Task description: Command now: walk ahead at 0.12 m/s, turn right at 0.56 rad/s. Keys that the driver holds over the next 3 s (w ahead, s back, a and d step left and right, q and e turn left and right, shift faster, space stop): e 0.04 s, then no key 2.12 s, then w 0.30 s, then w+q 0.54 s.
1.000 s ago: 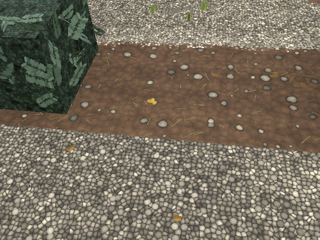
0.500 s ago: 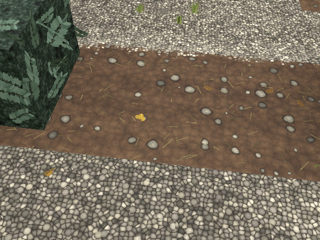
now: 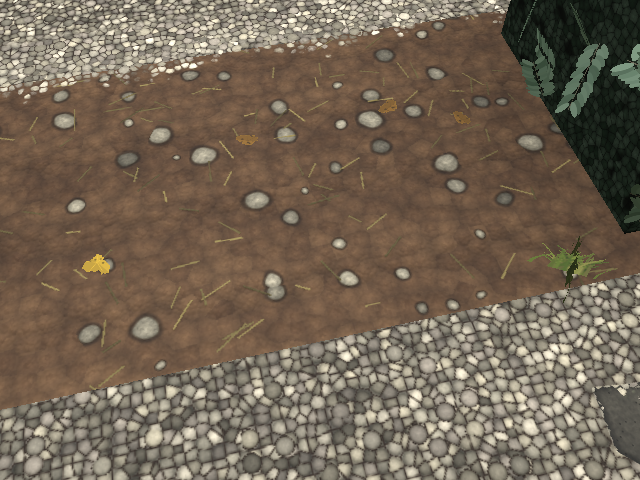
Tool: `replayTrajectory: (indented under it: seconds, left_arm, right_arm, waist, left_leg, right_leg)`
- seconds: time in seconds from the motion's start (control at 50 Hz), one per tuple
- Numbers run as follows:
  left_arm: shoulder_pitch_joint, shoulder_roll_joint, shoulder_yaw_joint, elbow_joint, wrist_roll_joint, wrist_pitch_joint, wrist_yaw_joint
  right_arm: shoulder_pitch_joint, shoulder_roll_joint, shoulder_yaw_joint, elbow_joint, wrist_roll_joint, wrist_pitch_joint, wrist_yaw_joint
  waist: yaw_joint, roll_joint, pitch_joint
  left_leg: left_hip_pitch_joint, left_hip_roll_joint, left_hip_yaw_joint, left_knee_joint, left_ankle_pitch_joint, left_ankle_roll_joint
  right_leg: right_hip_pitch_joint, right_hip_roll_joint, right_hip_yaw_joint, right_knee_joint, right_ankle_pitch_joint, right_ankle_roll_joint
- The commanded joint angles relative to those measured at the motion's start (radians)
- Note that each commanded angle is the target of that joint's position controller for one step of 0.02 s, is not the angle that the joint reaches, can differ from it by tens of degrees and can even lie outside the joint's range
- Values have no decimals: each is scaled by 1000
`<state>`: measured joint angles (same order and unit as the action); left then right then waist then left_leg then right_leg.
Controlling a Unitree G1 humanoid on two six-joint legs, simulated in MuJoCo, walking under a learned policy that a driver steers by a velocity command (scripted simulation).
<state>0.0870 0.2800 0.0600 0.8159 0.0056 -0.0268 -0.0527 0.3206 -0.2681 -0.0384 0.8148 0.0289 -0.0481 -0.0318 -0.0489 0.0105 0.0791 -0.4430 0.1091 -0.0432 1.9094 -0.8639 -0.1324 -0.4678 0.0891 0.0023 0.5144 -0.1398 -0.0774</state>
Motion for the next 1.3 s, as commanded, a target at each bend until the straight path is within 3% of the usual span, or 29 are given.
replayTrajectory:
  seconds: [0.02,0.04,0.06,0.08,0.1,0.14,0.18,0.22,0.28,0.3,0.32,0.34,0.36,0.38,0.4,0.44,0.54,0.64,0.94,1.3]
  left_arm:
    - [171,221,38,-67,-5,34,38]
    - [72,185,19,-93,9,28,35]
    - [38,167,9,-103,11,11,33]
    - [28,186,18,-97,17,0,37]
    - [43,170,12,-81,16,-5,54]
    - [76,142,9,-61,-6,1,87]
    - [76,116,7,-61,-7,13,100]
    - [79,88,3,-60,-5,20,94]
    - [78,65,-3,-60,5,21,73]
    - [84,42,-10,-56,2,21,68]
    - [142,9,-19,-41,8,17,63]
    - [252,8,-16,-25,23,12,58]
    - [303,0,-16,-7,10,10,57]
    - [259,14,-15,-10,1,17,59]
    - [208,33,-8,-12,2,30,64]
    - [179,36,-4,-8,9,50,67]
    - [188,26,3,30,4,38,71]
    - [201,10,6,77,-3,40,76]
    - [213,13,11,194,-7,45,98]
    - [240,-12,8,266,-7,37,105]
  right_arm:
    - [-26,-97,6,-160,20,-13,-21]
    - [-18,-110,-2,-146,5,23,-40]
    - [38,-169,-28,-115,-2,45,-50]
    - [32,-153,-36,-107,-24,56,-62]
    - [-12,-120,-32,-133,-44,50,-66]
    - [-89,-49,-18,-162,-49,33,-60]
    - [-103,-4,-8,-173,-36,31,-41]
    - [-133,-20,-15,-177,-27,45,-27]
    - [-153,-42,-32,-182,-36,49,-13]
    - [-130,-42,-35,-172,-44,44,-9]
    - [-113,-59,-38,-170,-58,37,-3]
    - [-95,-124,-53,-174,-64,35,-1]
    - [-104,-95,-49,-164,-70,38,8]
    - [-140,-51,-39,-160,-69,38,18]
    - [-187,-21,-31,-170,-62,37,23]
    - [-183,-34,-31,-169,-55,29,24]
    - [-137,-42,-36,-149,-48,10,16]
    - [-117,-35,-39,-120,-40,13,18]
    - [-117,-29,-43,-19,-30,25,15]
    - [-99,-25,-35,83,-27,32,3]
  waist:
    - [85,97,-495]
    - [32,93,-387]
    - [-10,102,-305]
    - [-15,36,-198]
    - [-7,-28,-170]
    - [17,-72,-211]
    - [27,-126,-272]
    - [41,-133,-251]
    - [33,-158,-152]
    - [18,-149,-133]
    - [28,-99,-125]
    - [90,27,-157]
    - [112,134,-182]
    - [106,170,-157]
    - [99,141,-113]
    - [80,102,-77]
    - [56,41,-120]
    - [50,1,-135]
    - [53,-11,-62]
    - [51,-13,-21]
  left_leg:
    - [-544,14,-73,37,244,11]
    - [-424,20,-83,4,263,24]
    - [-304,27,-105,-197,406,40]
    - [-225,-4,-63,-356,491,32]
    - [-198,-17,-56,-525,580,15]
    - [-104,-42,-35,-836,696,-1]
    - [-41,-52,-41,-989,785,-11]
    - [37,-63,-37,-1097,807,4]
    - [154,-86,-19,-1255,761,53]
    - [214,-88,-8,-1359,807,77]
    - [285,-37,-50,-1432,959,99]
    - [394,60,-125,-1393,1131,150]
    - [378,97,-171,-1422,1014,219]
    - [261,91,-209,-1484,800,241]
    - [187,47,-179,-1501,691,214]
    - [170,-9,-109,-1486,634,164]
    - [270,-30,-70,-1417,839,160]
    - [307,-42,-50,-1394,927,171]
    - [302,-77,-20,-1427,872,163]
    - [279,-87,-23,-1467,718,160]
  right_leg:
    - [723,-544,615,-54,608,-352]
    - [457,-550,614,-80,620,-346]
    - [233,-475,503,-109,537,-298]
    - [79,-378,378,-132,557,-262]
    - [56,-308,310,-126,564,-233]
    - [99,-223,221,-106,627,-182]
    - [177,-232,209,-89,607,-165]
    - [147,-241,226,-100,472,-152]
    - [66,-230,275,-107,208,-131]
    - [52,-207,275,-85,123,-102]
    - [41,-165,276,-51,18,-45]
    - [-14,-89,234,14,-175,10]
    - [-5,-42,150,53,-284,54]
    - [72,-67,132,34,-255,77]
    - [119,-78,134,12,-211,83]
    - [131,-76,146,-13,-191,74]
    - [160,-88,156,-19,-80,80]
    - [200,-91,156,-18,2,93]
    - [246,-96,138,-60,30,102]
    - [232,-91,113,-94,-50,112]
